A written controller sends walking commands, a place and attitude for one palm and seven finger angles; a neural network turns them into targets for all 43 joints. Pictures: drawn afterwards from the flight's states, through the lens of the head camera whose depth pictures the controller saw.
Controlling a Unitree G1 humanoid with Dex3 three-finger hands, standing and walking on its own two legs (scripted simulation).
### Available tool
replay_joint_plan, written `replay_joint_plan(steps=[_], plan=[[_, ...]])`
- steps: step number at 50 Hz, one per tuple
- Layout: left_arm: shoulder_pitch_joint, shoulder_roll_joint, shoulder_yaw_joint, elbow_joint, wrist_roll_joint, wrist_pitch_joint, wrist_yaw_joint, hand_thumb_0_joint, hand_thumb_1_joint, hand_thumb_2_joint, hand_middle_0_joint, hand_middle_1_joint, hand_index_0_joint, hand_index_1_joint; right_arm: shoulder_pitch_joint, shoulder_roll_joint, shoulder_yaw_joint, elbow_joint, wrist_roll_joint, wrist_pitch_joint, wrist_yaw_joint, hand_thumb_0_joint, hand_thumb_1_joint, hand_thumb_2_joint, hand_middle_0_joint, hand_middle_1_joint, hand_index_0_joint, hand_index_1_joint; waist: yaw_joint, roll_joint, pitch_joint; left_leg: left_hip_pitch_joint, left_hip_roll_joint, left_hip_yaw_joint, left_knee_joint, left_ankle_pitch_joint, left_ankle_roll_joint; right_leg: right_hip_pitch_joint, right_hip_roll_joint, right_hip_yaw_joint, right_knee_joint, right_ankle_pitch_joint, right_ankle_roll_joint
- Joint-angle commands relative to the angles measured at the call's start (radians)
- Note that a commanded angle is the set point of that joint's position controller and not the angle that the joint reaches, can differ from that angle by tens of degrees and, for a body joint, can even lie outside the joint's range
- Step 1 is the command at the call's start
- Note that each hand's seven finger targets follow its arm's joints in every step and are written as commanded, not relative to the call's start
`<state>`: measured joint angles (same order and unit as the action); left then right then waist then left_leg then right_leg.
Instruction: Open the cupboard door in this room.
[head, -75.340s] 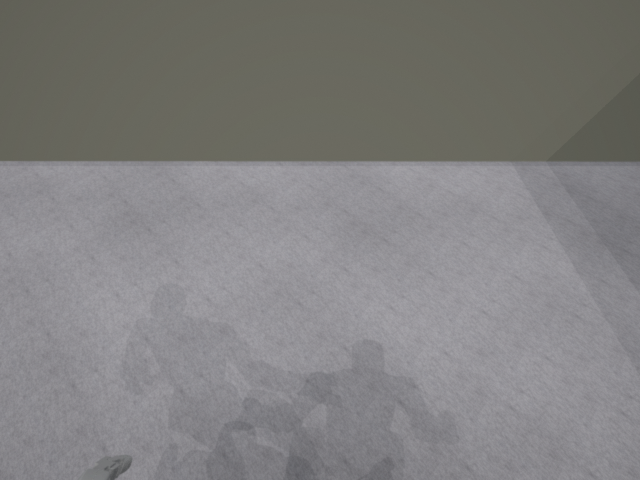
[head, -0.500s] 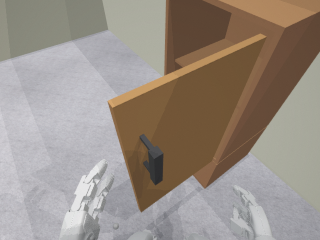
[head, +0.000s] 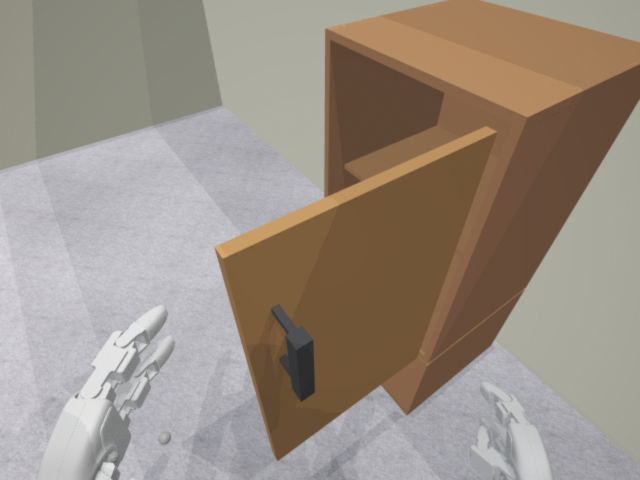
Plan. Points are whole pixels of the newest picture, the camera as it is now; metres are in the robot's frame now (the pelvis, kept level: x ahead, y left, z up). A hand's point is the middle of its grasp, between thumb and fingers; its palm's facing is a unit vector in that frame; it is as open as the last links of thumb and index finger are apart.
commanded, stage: draw the hand back to the body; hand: left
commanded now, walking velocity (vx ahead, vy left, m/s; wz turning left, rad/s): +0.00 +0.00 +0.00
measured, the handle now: (292, 353) +0.26 +0.06 +0.06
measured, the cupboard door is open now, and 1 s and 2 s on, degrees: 89 89 89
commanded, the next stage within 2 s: step back with the hand held close in 1.04 s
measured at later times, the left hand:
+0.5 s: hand (57, 349) +0.19 +0.24 +0.18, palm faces +0.33 -0.86 -0.39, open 11.0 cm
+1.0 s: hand (22, 321) +0.19 +0.26 +0.21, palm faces +0.40 -0.83 -0.39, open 7.4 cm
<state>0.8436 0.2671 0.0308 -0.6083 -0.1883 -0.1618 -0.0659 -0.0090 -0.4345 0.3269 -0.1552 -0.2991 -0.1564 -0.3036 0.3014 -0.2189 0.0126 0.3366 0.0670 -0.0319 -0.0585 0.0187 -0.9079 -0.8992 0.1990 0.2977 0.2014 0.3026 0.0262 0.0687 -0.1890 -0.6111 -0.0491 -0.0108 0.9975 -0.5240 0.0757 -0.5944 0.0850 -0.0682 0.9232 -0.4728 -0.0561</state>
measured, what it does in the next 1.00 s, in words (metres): rises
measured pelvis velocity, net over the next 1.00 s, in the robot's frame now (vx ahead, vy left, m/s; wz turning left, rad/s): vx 0.01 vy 0.01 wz -0.01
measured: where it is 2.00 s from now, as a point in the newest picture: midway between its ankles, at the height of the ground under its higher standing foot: outside the picture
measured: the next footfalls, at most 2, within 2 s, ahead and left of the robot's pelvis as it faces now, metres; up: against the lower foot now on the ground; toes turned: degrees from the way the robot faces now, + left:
none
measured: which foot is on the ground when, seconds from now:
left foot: down 0.00-1.00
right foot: down 0.00-1.00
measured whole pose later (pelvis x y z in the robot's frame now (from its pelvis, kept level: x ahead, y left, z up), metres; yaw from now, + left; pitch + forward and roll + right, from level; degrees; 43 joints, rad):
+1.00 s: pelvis +0.01 +0.01 +0.06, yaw -1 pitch -4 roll -1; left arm 0.52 0.38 0.32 -0.47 -0.09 -0.02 0.10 0.02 0.88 0.89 -0.21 -0.30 -0.21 -0.31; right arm 0.23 -0.24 0.03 0.60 0.03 -0.06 -0.06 0.02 -0.91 -0.90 0.20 0.30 0.20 0.30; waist 0.06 0.05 -0.02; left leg -0.11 -0.07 0.01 0.46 -0.29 0.09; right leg -0.11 0.06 0.00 0.42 -0.25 -0.04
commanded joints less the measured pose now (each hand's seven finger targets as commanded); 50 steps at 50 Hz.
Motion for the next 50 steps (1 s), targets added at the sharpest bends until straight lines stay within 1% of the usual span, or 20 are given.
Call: replay_joint_plan(steps=[1,2,5,7,11,13,19,21,23,26,28,31,33,35,37,41,43,44,48,50], plan=[[0.080,0.121,0.115,-0.210,0.084,0.063,0.128,0.000,-0.220,0.420,-0.160,-0.300,-0.160,-0.300,-0.095,-0.071,-0.039,-0.176,-0.014,-0.025,-0.054,0.000,-0.900,-0.900,0.200,0.300,0.200,0.300,0.012,-0.057,0.032,0.071,0.059,-0.045,-0.219,0.299,-0.042,0.167,-0.093,0.145,-0.277,0.282,0.027],[0.065,0.111,0.114,-0.196,0.091,0.079,0.142,0.000,-0.185,0.435,-0.161,-0.300,-0.161,-0.300,-0.096,-0.071,-0.034,-0.163,-0.016,-0.018,-0.055,0.000,-0.900,-0.900,0.200,0.300,0.200,0.300,0.010,-0.031,0.052,0.090,0.062,-0.044,-0.233,0.307,-0.040,0.173,-0.093,0.143,-0.288,0.282,0.026],[-0.005,0.144,0.133,-0.201,0.106,0.109,0.172,0.000,-0.080,0.480,-0.165,-0.300,-0.165,-0.300,-0.115,-0.080,-0.025,-0.143,-0.022,-0.013,-0.067,0.000,-0.900,-0.900,0.200,0.300,0.200,0.300,0.008,-0.062,0.082,0.141,0.066,-0.045,-0.274,0.317,-0.031,0.190,-0.091,0.130,-0.334,0.280,0.030],[-0.057,0.169,0.151,-0.219,0.113,0.113,0.188,0.000,-0.010,0.510,-0.168,-0.300,-0.168,-0.300,-0.117,-0.087,-0.021,-0.129,-0.024,-0.024,-0.074,0.000,-0.900,-0.900,0.200,0.300,0.200,0.300,0.007,-0.059,0.077,0.189,0.066,-0.051,-0.307,0.308,-0.027,0.202,-0.092,0.128,-0.366,0.255,0.028],[-0.132,0.196,0.186,-0.226,0.121,0.119,0.207,0.000,0.130,0.570,-0.173,-0.300,-0.173,-0.300,-0.125,-0.094,-0.010,-0.092,-0.026,-0.049,-0.078,0.000,-0.900,-0.900,0.200,0.300,0.200,0.300,0.013,0.015,0.067,0.263,0.071,-0.076,-0.384,0.314,-0.033,0.246,-0.088,0.104,-0.379,0.241,0.023],[-0.149,0.218,0.223,-0.195,0.122,0.124,0.213,0.000,0.200,0.600,-0.175,-0.300,-0.175,-0.300,-0.137,-0.099,-0.012,-0.070,-0.025,-0.058,-0.076,0.000,-0.900,-0.900,0.200,0.300,0.200,0.300,0.023,-0.002,0.072,0.278,0.078,-0.093,-0.422,0.329,-0.040,0.281,-0.083,0.093,-0.386,0.253,0.021],[-0.211,0.226,0.283,-0.132,0.113,0.116,0.206,0.000,0.410,0.690,-0.182,-0.300,-0.182,-0.300,-0.173,-0.106,-0.011,-0.014,-0.030,-0.071,-0.058,0.000,-0.900,-0.900,0.200,0.300,0.200,0.300,0.027,-0.025,0.120,0.333,0.084,-0.098,-0.492,0.428,-0.059,0.355,-0.076,0.086,-0.423,0.319,0.021],[-0.253,0.233,0.299,-0.138,0.113,0.108,0.203,0.000,0.480,0.720,-0.185,-0.300,-0.185,-0.300,-0.175,-0.110,-0.012,0.001,-0.030,-0.079,-0.051,0.000,-0.900,-0.900,0.200,0.300,0.200,0.300,0.025,-0.004,0.121,0.364,0.089,-0.101,-0.509,0.470,-0.065,0.365,-0.076,0.089,-0.437,0.339,0.022],[-0.293,0.262,0.335,-0.132,0.113,0.105,0.203,0.000,0.550,0.750,-0.187,-0.300,-0.187,-0.300,-0.183,-0.116,-0.010,0.018,-0.034,-0.087,-0.043,0.000,-0.900,-0.900,0.200,0.300,0.200,0.300,0.034,0.048,0.118,0.382,0.092,-0.107,-0.527,0.521,-0.074,0.399,-0.077,0.086,-0.444,0.361,0.019],[-0.329,0.270,0.364,-0.123,0.108,0.099,0.201,0.000,0.655,0.795,-0.191,-0.300,-0.191,-0.300,-0.181,-0.115,-0.014,0.035,-0.036,-0.091,-0.033,0.000,-0.900,-0.900,0.200,0.300,0.200,0.300,0.031,0.006,0.111,0.417,0.098,-0.106,-0.549,0.570,-0.083,0.418,-0.073,0.085,-0.461,0.386,0.020],[-0.360,0.294,0.405,-0.097,0.103,0.097,0.201,0.000,0.725,0.825,-0.194,-0.300,-0.194,-0.300,-0.192,-0.120,-0.016,0.048,-0.038,-0.091,-0.029,0.000,-0.900,-0.900,0.200,0.300,0.200,0.300,0.038,0.003,0.120,0.419,0.095,-0.098,-0.560,0.576,-0.083,0.443,-0.072,0.087,-0.477,0.405,0.017],[-0.411,0.298,0.427,-0.066,0.098,0.092,0.200,0.000,0.830,0.870,-0.198,-0.300,-0.198,-0.300,-0.193,-0.121,-0.018,0.061,-0.037,-0.085,-0.023,0.000,-0.900,-0.900,0.200,0.300,0.200,0.300,0.031,-0.007,0.143,0.433,0.099,-0.099,-0.586,0.548,-0.086,0.440,-0.072,0.089,-0.496,0.386,0.019],[-0.458,0.323,0.456,-0.067,0.097,0.082,0.201,0.000,0.900,0.900,-0.200,-0.300,-0.200,-0.300,-0.200,-0.126,-0.020,0.073,-0.037,-0.086,-0.019,0.000,-0.900,-0.900,0.200,0.300,0.200,0.300,0.034,0.018,0.138,0.437,0.097,-0.098,-0.599,0.535,-0.084,0.465,-0.073,0.090,-0.508,0.385,0.016],[-0.410,0.262,0.412,-0.019,0.094,0.084,0.191,0.000,0.900,0.900,-0.200,-0.300,-0.200,-0.300,-0.198,-0.123,-0.021,0.079,-0.039,-0.084,-0.013,0.000,-0.900,-0.900,0.200,0.300,0.200,0.300,0.030,0.008,0.149,0.453,0.098,-0.093,-0.606,0.551,-0.084,0.459,-0.076,0.085,-0.515,0.388,0.021],[-0.388,0.237,0.387,-0.008,0.091,0.087,0.181,0.000,0.900,0.900,-0.200,-0.300,-0.200,-0.300,-0.201,-0.129,-0.027,0.079,-0.039,-0.076,-0.005,0.000,-0.900,-0.900,0.200,0.300,0.200,0.300,0.030,0.002,0.146,0.465,0.098,-0.082,-0.606,0.565,-0.079,0.463,-0.076,0.087,-0.525,0.400,0.024],[-0.407,0.269,0.400,-0.066,0.096,0.073,0.180,0.000,0.900,0.900,-0.200,-0.300,-0.200,-0.300,-0.211,-0.135,-0.032,0.074,-0.042,-0.074,-0.001,0.000,-0.900,-0.900,0.200,0.300,0.200,0.300,0.035,-0.006,0.111,0.464,0.095,-0.082,-0.619,0.532,-0.071,0.500,-0.075,0.093,-0.530,0.402,0.022],[-0.422,0.321,0.445,-0.092,0.099,0.068,0.189,0.000,0.900,0.900,-0.200,-0.300,-0.200,-0.300,-0.219,-0.136,-0.031,0.077,-0.044,-0.080,-0.006,0.000,-0.900,-0.900,0.200,0.300,0.200,0.300,0.044,-0.002,0.087,0.461,0.093,-0.084,-0.620,0.530,-0.072,0.527,-0.074,0.096,-0.527,0.417,0.020],[-0.437,0.309,0.433,-0.117,0.099,0.064,0.189,0.000,0.900,0.900,-0.200,-0.300,-0.200,-0.300,-0.218,-0.132,-0.030,0.075,-0.042,-0.083,-0.007,0.000,-0.900,-0.900,0.200,0.300,0.200,0.300,0.040,0.015,0.073,0.466,0.092,-0.085,-0.621,0.537,-0.073,0.531,-0.075,0.098,-0.525,0.421,0.020],[-0.440,0.317,0.446,-0.094,0.101,0.069,0.195,0.000,0.900,0.900,-0.200,-0.300,-0.200,-0.300,-0.225,-0.128,-0.025,0.089,-0.039,-0.091,-0.011,0.000,-0.900,-0.900,0.200,0.300,0.200,0.300,0.039,0.052,0.129,0.451,0.088,-0.084,-0.630,0.495,-0.074,0.516,-0.072,0.103,-0.540,0.398,0.015],[-0.437,0.288,0.423,-0.075,0.100,0.067,0.194,0.000,0.900,0.900,-0.200,-0.300,-0.200,-0.300,-0.219,-0.123,-0.025,0.096,-0.038,-0.092,-0.009,0.000,-0.900,-0.900,0.200,0.300,0.200,0.300,0.032,0.059,0.153,0.457,0.088,-0.089,-0.639,0.480,-0.077,0.498,-0.072,0.100,-0.545,0.380,0.015]])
